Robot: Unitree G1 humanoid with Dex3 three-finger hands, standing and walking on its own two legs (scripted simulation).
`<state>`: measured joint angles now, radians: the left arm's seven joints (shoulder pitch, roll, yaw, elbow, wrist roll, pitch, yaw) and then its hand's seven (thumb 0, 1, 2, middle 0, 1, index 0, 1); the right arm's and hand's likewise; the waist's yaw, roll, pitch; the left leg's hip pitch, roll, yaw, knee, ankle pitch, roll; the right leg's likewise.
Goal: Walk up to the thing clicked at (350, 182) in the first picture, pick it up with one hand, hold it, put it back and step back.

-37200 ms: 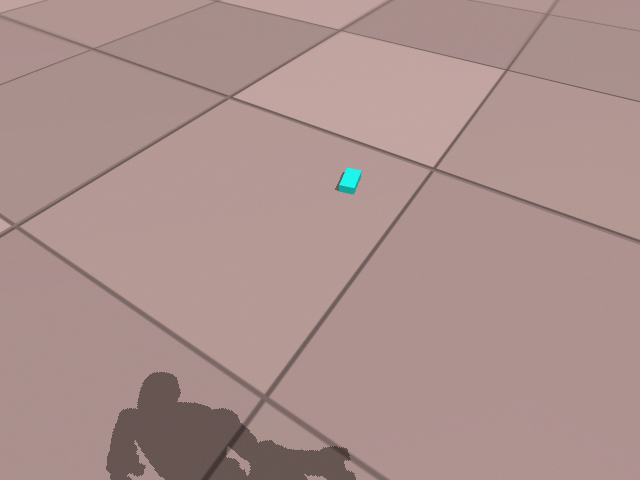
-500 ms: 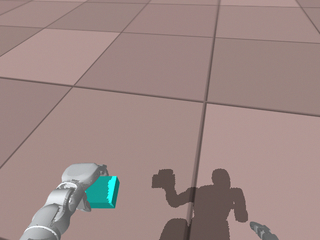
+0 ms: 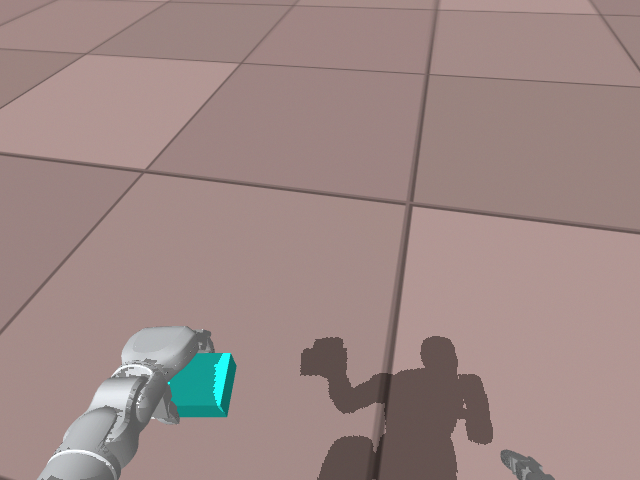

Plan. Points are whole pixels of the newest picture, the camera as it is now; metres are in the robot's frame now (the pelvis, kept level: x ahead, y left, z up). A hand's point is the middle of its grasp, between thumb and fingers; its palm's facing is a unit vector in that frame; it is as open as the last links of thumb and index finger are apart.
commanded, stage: crouch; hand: left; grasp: from above
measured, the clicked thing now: (179, 384) +0.30 +0.22 -0.07
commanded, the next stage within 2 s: lower in 1.98 s
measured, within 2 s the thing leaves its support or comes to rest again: neither
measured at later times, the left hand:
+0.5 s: hand (206, 398) +0.34 +0.23 -0.21, palm faces -0.42 +0.07 -0.91, open 10.3 cm
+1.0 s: hand (235, 416) +0.39 +0.23 -0.45, palm faces -0.45 +0.03 -0.89, open 10.3 cm
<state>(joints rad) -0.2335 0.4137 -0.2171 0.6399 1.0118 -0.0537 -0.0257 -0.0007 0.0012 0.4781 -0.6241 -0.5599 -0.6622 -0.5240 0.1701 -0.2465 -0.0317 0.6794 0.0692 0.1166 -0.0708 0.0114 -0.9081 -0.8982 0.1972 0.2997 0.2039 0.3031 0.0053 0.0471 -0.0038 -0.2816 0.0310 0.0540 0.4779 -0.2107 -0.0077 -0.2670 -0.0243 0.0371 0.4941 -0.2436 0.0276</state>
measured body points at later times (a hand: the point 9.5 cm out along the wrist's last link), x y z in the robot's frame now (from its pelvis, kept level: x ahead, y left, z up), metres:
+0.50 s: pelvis -0.03 +0.00 -0.11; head +0.08 +0.01 +0.33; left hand +0.35 +0.22 -0.16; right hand +0.05 -0.29 -0.23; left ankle +0.02 +0.13 -0.74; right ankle +0.01 -0.14 -0.74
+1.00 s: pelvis -0.06 +0.00 -0.30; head +0.16 +0.03 +0.09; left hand +0.41 +0.23 -0.40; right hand -0.01 -0.27 -0.43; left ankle +0.02 +0.13 -0.74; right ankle +0.01 -0.14 -0.74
